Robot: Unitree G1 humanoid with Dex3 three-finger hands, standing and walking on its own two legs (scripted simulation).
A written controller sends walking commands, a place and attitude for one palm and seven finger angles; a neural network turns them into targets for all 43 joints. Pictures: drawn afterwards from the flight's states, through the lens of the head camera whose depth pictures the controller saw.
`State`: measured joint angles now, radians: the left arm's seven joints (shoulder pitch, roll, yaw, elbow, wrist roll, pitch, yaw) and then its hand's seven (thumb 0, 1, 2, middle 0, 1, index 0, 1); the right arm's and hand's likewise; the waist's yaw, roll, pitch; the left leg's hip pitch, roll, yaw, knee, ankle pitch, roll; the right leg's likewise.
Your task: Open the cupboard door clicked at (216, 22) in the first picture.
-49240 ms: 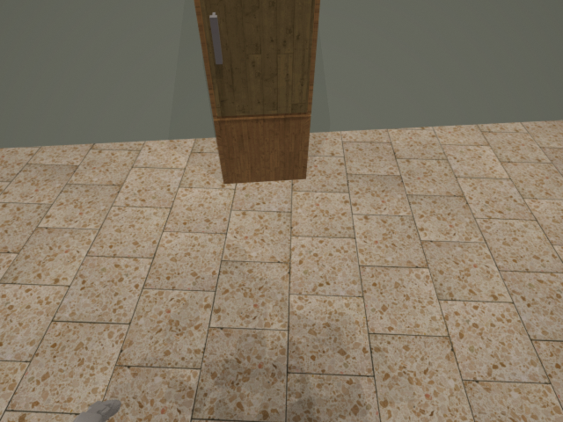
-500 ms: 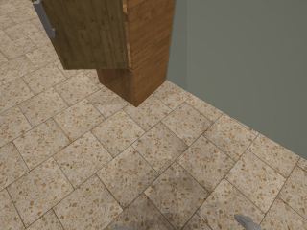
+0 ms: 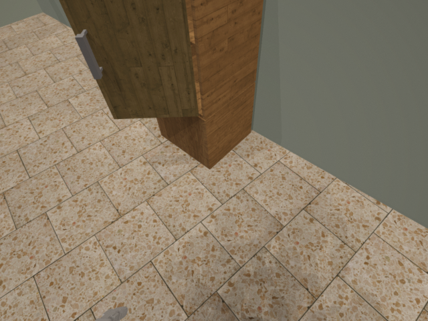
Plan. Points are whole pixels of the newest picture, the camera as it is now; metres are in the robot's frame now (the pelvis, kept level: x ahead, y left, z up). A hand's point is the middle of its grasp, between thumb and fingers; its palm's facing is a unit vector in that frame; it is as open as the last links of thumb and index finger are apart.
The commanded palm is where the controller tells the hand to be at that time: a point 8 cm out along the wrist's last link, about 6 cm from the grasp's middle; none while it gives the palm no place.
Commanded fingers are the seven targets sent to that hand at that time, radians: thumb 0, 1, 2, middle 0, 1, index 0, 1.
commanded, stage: take the last steps up to it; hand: left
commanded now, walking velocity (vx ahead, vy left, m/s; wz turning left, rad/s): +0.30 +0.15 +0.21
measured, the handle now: (91, 54) +0.94 +0.49 +0.00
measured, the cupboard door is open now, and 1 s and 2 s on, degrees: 42 42 42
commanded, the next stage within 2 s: come to a stop and stand still in 0.96 s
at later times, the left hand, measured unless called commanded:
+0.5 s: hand out of the picture +0.05 +0.25 -0.18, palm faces +0.19 -0.97 -0.16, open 7.4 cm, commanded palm none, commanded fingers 0.00 0.90 0.90 -0.20 -0.30 -0.20 -0.30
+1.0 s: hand (114, 195) +0.45 +0.31 -0.15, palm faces -0.02 -0.98 -0.18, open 7.4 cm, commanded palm none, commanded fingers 0.00 0.90 0.90 -0.20 -0.30 -0.20 -0.30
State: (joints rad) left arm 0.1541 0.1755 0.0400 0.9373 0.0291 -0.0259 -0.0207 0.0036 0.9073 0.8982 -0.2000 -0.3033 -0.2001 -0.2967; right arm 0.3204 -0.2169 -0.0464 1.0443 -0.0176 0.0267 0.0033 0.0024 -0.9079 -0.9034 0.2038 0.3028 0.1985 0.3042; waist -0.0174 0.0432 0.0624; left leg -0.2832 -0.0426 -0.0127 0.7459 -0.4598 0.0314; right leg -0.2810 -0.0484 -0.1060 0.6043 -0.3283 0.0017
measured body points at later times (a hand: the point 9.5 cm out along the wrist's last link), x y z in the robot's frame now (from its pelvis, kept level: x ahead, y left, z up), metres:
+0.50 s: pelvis +0.16 +0.10 -0.01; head +0.22 +0.12 +0.44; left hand +0.04 +0.31 -0.16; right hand +0.31 -0.11 -0.15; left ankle +0.20 +0.19 -0.73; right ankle +0.02 -0.08 -0.66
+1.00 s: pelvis +0.33 +0.15 +0.00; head +0.38 +0.14 +0.45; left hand +0.45 +0.37 -0.14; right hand +0.23 -0.06 -0.15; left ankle +0.20 +0.19 -0.72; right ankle +0.40 +0.06 -0.71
